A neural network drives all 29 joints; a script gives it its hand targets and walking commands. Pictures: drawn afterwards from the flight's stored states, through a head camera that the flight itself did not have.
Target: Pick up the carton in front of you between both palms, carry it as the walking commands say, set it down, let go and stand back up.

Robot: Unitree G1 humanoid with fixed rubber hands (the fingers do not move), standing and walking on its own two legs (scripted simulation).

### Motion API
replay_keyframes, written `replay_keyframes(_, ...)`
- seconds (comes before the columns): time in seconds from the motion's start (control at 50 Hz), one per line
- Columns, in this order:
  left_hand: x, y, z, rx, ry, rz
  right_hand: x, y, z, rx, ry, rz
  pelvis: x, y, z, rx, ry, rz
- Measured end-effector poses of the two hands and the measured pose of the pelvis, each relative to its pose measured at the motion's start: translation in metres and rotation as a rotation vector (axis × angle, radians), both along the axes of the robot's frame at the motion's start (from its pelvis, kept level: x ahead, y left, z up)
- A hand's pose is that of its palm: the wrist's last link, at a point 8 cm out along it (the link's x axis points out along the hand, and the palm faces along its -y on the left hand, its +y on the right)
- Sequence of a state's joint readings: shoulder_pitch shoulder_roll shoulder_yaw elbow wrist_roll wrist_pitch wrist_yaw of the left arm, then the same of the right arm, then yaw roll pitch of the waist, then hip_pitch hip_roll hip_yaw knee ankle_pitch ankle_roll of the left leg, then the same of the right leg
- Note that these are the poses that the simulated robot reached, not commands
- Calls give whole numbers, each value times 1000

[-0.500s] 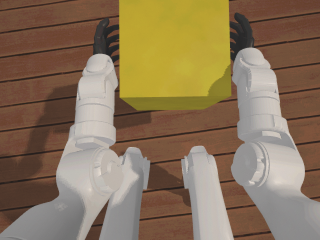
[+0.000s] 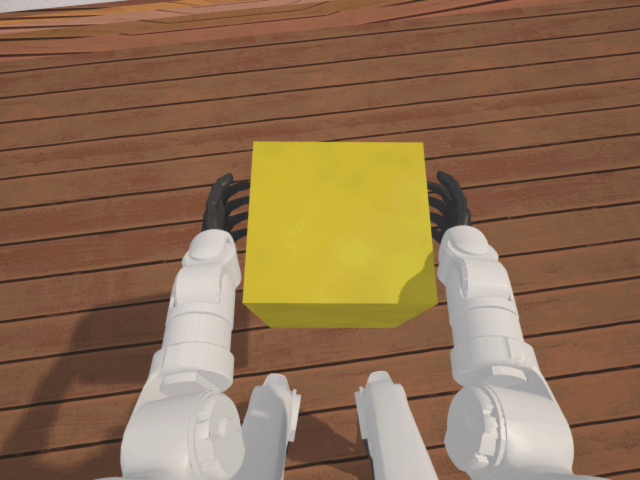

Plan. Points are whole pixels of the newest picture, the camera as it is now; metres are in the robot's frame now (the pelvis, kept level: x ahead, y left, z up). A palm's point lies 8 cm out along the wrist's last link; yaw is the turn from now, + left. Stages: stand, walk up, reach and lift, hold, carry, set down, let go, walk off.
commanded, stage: reach and lift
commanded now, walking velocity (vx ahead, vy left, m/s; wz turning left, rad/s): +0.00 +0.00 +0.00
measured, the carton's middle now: (334, 249) +0.43 -0.01 -0.11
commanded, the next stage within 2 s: hold in 1.76 s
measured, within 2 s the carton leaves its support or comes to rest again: neither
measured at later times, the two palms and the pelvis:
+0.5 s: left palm (161, 220) +0.38 +0.14 +0.11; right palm (505, 219) +0.38 -0.16 +0.11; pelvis +0.05 +0.00 +0.13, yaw +0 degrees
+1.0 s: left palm (98, 211) +0.35 +0.15 +0.19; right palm (560, 215) +0.34 -0.15 +0.19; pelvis +0.05 +0.00 +0.17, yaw +0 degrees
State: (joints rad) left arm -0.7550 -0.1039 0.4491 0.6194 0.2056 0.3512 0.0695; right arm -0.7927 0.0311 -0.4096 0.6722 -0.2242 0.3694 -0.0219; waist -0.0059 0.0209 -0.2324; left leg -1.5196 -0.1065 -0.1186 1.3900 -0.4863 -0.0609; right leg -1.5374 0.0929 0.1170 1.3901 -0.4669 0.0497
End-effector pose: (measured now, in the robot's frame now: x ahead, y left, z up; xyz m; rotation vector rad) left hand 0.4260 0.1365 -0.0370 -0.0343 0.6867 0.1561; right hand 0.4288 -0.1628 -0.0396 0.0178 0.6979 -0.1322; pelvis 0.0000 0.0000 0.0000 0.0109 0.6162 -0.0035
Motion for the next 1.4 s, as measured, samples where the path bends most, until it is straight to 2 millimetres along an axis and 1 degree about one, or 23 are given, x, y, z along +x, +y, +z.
replay_keyframes(0.3, -30, 5, 89, -4, -4, -2, -32, 5, 89, 5, -4, -13, 29, 2, 81, -7, -182, 0)
replay_keyframes(0.48, -47, 8, 143, 1, -6, -10, -50, 7, 144, 3, -6, -16, 49, 3, 125, -11, -326, -3)
replay_keyframes(0.62, -59, 10, 184, 10, -17, -22, -63, 10, 184, -2, -17, -16, 60, 3, 151, -13, -453, -4)
replay_keyframes(0.76, -69, 14, 219, 27, -35, -42, -75, 14, 219, -21, -35, -8, 64, 3, 165, -13, -580, -3)
replay_keyframes(0.84, -74, 14, 228, 38, -20, -52, -80, 14, 228, -34, -21, 1, 61, 4, 167, -14, -631, -2)
replay_keyframes(0.96, -78, 14, 228, 36, 2, -53, -85, 13, 228, -34, 2, -2, 52, 4, 166, -14, -665, -3)
replay_keyframes(1.08, -78, 13, 230, 34, -8, -50, -84, 12, 230, -31, -8, -4, 48, 3, 166, -13, -673, -5)
replay_keyframes(1.2, -75, 12, 234, 35, -15, -49, -81, 12, 234, -30, -15, -3, 50, 2, 167, -14, -675, -5)
replay_keyframes(1.4, -71, 13, 238, 51, -11, -58, -77, 12, 239, -46, -11, 10, 60, 1, 171, -14, -679, -3)
